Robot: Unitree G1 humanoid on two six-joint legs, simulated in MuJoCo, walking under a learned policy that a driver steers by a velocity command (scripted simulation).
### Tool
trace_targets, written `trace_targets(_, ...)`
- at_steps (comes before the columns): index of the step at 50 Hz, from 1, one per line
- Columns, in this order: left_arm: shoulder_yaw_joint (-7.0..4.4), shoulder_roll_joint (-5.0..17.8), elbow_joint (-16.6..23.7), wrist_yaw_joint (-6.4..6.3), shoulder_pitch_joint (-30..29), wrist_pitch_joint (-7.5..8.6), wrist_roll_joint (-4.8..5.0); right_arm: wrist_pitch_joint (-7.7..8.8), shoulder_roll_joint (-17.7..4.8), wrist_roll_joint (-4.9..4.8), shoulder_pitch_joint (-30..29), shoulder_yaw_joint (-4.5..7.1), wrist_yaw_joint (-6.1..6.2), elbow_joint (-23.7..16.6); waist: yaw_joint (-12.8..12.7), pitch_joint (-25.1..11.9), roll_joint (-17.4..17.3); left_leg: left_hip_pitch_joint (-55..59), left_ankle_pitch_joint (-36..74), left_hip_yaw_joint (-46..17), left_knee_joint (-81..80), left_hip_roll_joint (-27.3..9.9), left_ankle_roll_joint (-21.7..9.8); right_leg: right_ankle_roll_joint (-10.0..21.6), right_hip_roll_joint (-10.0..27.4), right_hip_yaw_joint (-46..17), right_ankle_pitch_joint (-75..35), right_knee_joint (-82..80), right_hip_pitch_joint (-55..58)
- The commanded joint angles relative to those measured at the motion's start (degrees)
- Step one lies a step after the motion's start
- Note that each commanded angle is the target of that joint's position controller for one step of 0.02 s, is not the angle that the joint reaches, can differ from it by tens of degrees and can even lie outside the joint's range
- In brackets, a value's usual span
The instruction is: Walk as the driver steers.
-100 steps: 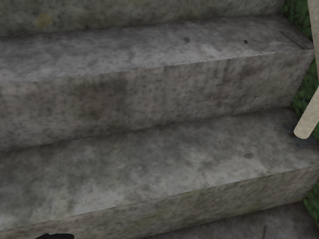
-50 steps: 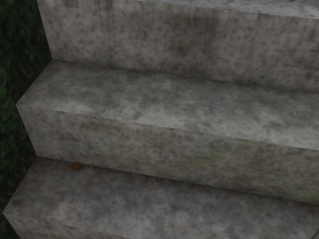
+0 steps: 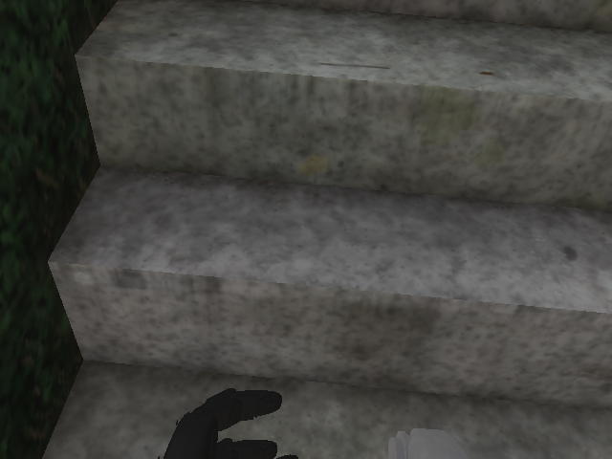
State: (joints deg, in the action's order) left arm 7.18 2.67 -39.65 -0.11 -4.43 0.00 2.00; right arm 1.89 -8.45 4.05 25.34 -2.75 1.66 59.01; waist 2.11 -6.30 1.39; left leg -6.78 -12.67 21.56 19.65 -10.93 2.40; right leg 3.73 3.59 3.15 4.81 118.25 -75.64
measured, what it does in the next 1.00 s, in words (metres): climbs, turning right: right foot 0.19 m higher, then left foot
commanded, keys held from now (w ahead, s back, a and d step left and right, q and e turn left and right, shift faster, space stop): w+e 0.54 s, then w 0.44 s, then w+q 0.02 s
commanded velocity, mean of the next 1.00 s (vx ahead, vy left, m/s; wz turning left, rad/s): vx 0.50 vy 0.00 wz -0.43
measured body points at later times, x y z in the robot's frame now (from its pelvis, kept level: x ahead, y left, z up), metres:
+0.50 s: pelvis +0.04 -0.03 +0.13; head +0.00 -0.05 +0.58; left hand +0.20 +0.17 +0.02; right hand +0.19 -0.24 +0.03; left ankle +0.08 +0.12 -0.37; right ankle +0.12 -0.13 -0.56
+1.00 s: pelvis +0.07 -0.04 +0.16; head +0.08 -0.03 +0.61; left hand +0.36 -0.02 +0.09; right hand -0.08 -0.19 +0.02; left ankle +0.11 +0.13 -0.56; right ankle +0.06 -0.22 -0.48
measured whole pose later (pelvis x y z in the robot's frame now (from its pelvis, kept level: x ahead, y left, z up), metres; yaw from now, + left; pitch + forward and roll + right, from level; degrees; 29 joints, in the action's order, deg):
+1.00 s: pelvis +0.07 -0.04 +0.16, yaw -27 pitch +1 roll +1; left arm 1.9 8.5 -32.4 0.4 4.0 0.4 2.8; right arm 1.6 -5.2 0.5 32.5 0.1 5.3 46.5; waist 8.2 -2.8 2.7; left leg -16.1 -26.0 -2.5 39.1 -3.6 -1.9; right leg -6.3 6.0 -1.3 10.5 69.4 -43.3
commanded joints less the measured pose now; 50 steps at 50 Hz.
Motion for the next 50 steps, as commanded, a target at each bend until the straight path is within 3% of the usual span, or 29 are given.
trace_targets(1,-0.02,2.8,6.2,1.02,-12.1,0.03,0.67,-0.78,-12.5,-1.95,-0.5,2.88,1.31,-1.3,-3.4,1.4,-8.9,-4.8,34.0,2.2,-16.4,-7.5,-11.5,3.2,1.9,6.9,14.2,-24.9,22.9)
trace_targets(3,-1.69,5.4,5.1,1.56,-2.9,-0.95,-0.52,-0.36,-19.4,-2.99,0.1,4.22,0.29,0.6,-6.8,-2.8,-13.8,1.8,88.8,1.0,-8.2,-10.3,-16.5,4.7,-5.1,14.0,34.2,-27.8,34.8)
trace_targets(4,-1.71,6.0,5.5,1.76,-3.1,-0.45,-0.11,0.25,-16.7,-4.25,4.6,3.49,0.13,0.2,-3.2,-7.3,-13.1,-0.1,98.2,0.0,3.2,-8.3,-16.3,8.0,-5.6,8.0,33.3,-34.5,41.6)
trace_targets(6,-5.23,12.7,1.9,-0.14,17.9,-3.07,-3.41,3.06,-24.2,-5.70,-2.7,5.45,-2.06,-3.4,-11.7,-22.2,-14.6,-3.1,72.5,-6.6,10.8,-11.0,-17.9,8.6,-6.5,-3.9,29.1,-42.4,59.9)
trace_targets(7,-8.11,16.9,-0.8,-0.46,23.2,-4.86,-4.02,2.97,-24.6,-5.14,-11.3,6.01,-2.28,-6.8,-14.3,-21.3,-11.7,-9.2,48.1,-7.2,13.9,-9.4,-16.8,8.0,-8.4,-5.6,28.1,-47.9,64.7)
trace_targets(8,-10.24,18.5,-3.8,-0.23,26.5,-5.99,-3.79,2.22,-21.0,-4.87,-19.3,5.65,-2.07,-10.3,-15.5,-15.3,-8.6,-16.3,25.7,-8.3,18.7,-7.2,-15.8,8.6,-9.1,-7.8,30.8,-56.6,65.6)
trace_targets(9,-11.64,21.0,-4.8,0.85,24.1,-5.39,-4.56,1.56,-10.6,-3.97,-25.3,2.97,-2.20,-14.8,-12.7,-5.6,4.2,-26.8,4.2,-10.0,40.6,-0.2,-13.7,12.9,-4.6,-24.1,41.5,-73.0,58.6)
trace_targets(10,-10.51,20.7,-0.8,0.87,14.5,-2.88,-5.77,2.01,-6.6,-3.23,-25.3,2.66,-2.70,-19.5,-5.0,-6.5,11.1,-36.9,3.7,-27.0,70.8,10.4,-10.5,16.9,1.8,-60.8,72.9,-96.2,50.2)
trace_targets(11,-8.88,17.2,-0.8,-0.40,11.4,-1.01,-5.40,3.20,-4.5,-2.89,-26.3,2.65,-3.87,-22.9,-1.9,-3.2,12.6,-43.1,6.9,-33.5,89.2,11.7,-9.6,13.7,5.6,-65.6,70.0,-102.3,44.4)
trace_targets(13,-7.40,10.8,-4.8,-0.07,11.4,0.90,-2.37,3.36,-3.6,-0.70,-20.1,1.15,-5.12,-22.9,3.1,3.5,6.9,-47.1,12.2,-29.1,97.6,10.9,-9.3,6.9,3.2,-51.1,60.2,-93.0,32.0)
trace_targets(15,-6.33,7.1,-6.6,0.57,10.6,1.44,-3.08,3.06,-3.8,-0.47,-17.4,0.39,-5.24,-21.8,4.7,4.1,4.4,-47.1,15.4,-27.1,99.2,11.0,-8.7,5.9,-1.0,-41.1,52.5,-86.5,27.9)
trace_targets(19,-6.66,10.7,-4.9,-0.11,12.0,3.04,-3.85,2.09,-5.1,-0.85,-15.8,0.03,-3.71,-18.8,3.4,0.2,3.3,-44.7,26.2,-21.7,91.2,12.1,-7.8,8.0,-2.5,-33.2,37.2,-83.8,30.5)
trace_targets(22,-7.14,13.3,-4.0,-1.11,15.3,3.13,-4.48,1.00,-3.9,-0.27,-20.2,-0.50,-1.92,-19.8,-0.1,-0.2,6.9,-47.4,22.3,-20.0,85.3,13.2,-7.1,8.5,-2.3,-35.8,36.7,-87.7,34.3)
trace_targets(25,-7.72,13.6,-2.3,-1.92,16.9,3.54,-3.85,0.40,-5.2,-1.37,-19.6,0.58,-0.37,-18.4,-2.3,-1.5,8.4,-47.4,20.1,-21.1,76.0,13.8,-5.1,10.2,-0.4,-41.6,39.8,-90.8,40.8)
trace_targets(27,-8.23,14.4,-1.7,-3.45,14.4,3.55,-2.99,-0.55,-4.5,-1.91,-21.2,0.67,0.62,-19.3,-1.4,-1.6,10.4,-43.8,14.5,-25.5,67.5,12.7,-4.5,10.1,1.0,-43.5,40.9,-91.8,39.9)
trace_targets(28,-8.16,15.7,-0.8,-3.85,8.6,2.34,-2.44,-1.47,-3.8,-2.88,-15.0,0.37,0.58,-17.3,2.6,-2.7,12.4,-29.3,6.5,-20.4,49.6,14.9,-5.0,8.3,-1.4,-35.1,35.7,-95.8,34.4)
trace_targets(30,-7.41,13.4,-1.0,-4.58,7.2,-0.09,-1.99,-3.30,-5.3,-2.82,-9.7,1.23,1.96,-15.0,4.6,1.4,18.1,-16.1,-4.8,-12.1,22.0,16.5,-5.5,3.9,-6.5,-24.5,32.5,-97.6,32.2)
trace_targets(32,-6.63,9.9,-0.5,-3.89,13.2,-0.14,-1.14,-3.85,-1.6,-4.80,-7.4,2.03,1.28,-11.7,2.4,2.1,7.1,-10.1,-3.1,-17.3,6.3,11.5,-7.0,5.8,-4.2,-23.7,40.3,-76.1,35.5)
trace_targets(33,-5.92,4.5,1.5,-2.74,12.6,0.69,-0.53,-2.23,1.2,-2.59,-2.8,1.17,-0.14,-10.1,2.8,1.8,-3.5,-4.1,-0.2,-27.2,8.1,7.3,-10.1,2.2,-10.6,-16.3,30.0,-51.2,28.7)
trace_targets(34,-5.61,1.4,2.0,-1.36,15.8,2.26,-0.19,-0.46,-0.6,0.62,-4.0,1.14,-0.81,-11.6,0.2,-0.7,-11.9,4.9,28.6,-36.7,18.1,0.4,-14.0,-1.6,-17.2,-15.5,24.6,-15.7,15.9)
trace_targets(35,-6.24,4.2,1.3,-0.90,25.8,3.15,0.99,0.75,-10.6,-2.50,-4.1,3.95,-0.52,-12.9,-6.6,-3.0,-19.4,6.2,-10.7,-59.5,4.9,-11.9,-21.2,-1.8,-7.4,-19.1,18.7,-7.1,5.1)
trace_targets(36,-6.40,7.7,1.9,-1.41,22.1,2.65,0.80,0.26,-10.7,-4.00,-4.7,5.20,0.56,-14.5,-4.8,1.5,-12.3,0.2,-30.7,-58.1,3.4,-9.9,-21.4,-3.9,-4.4,-19.9,8.4,-7.7,3.8)
trace_targets(38,-6.15,8.9,6.1,-0.89,7.4,2.63,-1.04,-0.02,-8.6,-2.72,0.0,4.98,0.91,-15.6,1.3,6.8,0.5,-0.9,-25.1,-52.5,5.0,-4.8,-17.5,-6.1,-4.3,-16.8,-1.9,-11.8,2.0)
trace_targets(39,-6.19,8.5,8.8,-0.33,2.3,2.04,-1.72,0.52,-5.7,-1.93,-0.8,4.37,1.21,-16.4,2.1,7.0,1.1,-4.6,-14.9,-45.8,8.1,-2.2,-15.2,-7.8,-5.2,-15.6,-4.0,-13.4,7.5)
trace_targets(40,-5.79,6.1,8.2,-0.32,3.3,2.16,-0.47,0.80,-4.9,-2.39,3.4,4.12,1.55,-14.1,2.0,6.7,-2.6,-3.9,-21.4,-47.2,3.5,-2.1,-17.3,-7.3,-2.6,-13.4,-4.2,-16.8,6.6)
trace_targets(43,-6.05,6.7,11.8,-0.34,1.1,0.89,0.01,1.45,-3.2,-2.16,3.1,3.48,2.59,-15.9,2.2,8.7,-5.0,-10.4,-11.3,-44.3,5.5,-2.0,-17.2,-10.0,0.2,-8.7,-6.2,-21.3,13.0)
trace_targets(47,-6.00,7.1,14.1,0.23,1.2,1.98,0.04,1.72,-6.5,-2.60,4.3,5.03,4.39,-17.4,3.1,7.1,-10.1,-7.1,-9.6,-44.9,5.6,-2.9,-17.5,-10.3,3.7,-8.4,-5.8,-36.6,17.9)
trace_targets(49,-4.53,4.4,15.4,0.88,-2.9,1.87,0.93,0.28,-8.5,-3.92,6.9,5.98,4.28,-17.5,5.8,8.9,-10.4,-14.8,-10.9,-38.7,-1.0,-0.6,-17.4,-10.6,1.1,1.3,8.9,-59.0,35.5)
trace_targets(50,-4.10,3.8,16.0,0.73,-2.7,1.24,2.81,-0.70,-8.8,-4.61,8.8,6.62,4.19,-15.9,5.2,9.3,-14.2,-19.1,-12.3,-38.5,-6.3,-0.9,-16.3,-10.1,0.4,0.5,23.5,-70.5,48.2)
Velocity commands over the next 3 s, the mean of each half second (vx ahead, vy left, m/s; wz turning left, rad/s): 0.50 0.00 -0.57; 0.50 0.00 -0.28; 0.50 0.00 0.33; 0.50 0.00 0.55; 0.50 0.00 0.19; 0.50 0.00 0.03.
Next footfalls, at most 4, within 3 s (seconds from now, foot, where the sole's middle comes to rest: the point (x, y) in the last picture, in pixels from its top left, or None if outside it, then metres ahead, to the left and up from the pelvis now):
0.16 right None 0.16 -0.13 -0.59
0.64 left None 0.15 0.12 -0.59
1.08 right None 0.11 -0.26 -0.60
1.66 left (306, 449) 0.43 0.00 -0.36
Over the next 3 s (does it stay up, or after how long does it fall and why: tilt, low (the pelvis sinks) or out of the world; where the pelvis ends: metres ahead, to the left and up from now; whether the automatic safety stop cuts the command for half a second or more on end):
stays up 0.49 -0.23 0.56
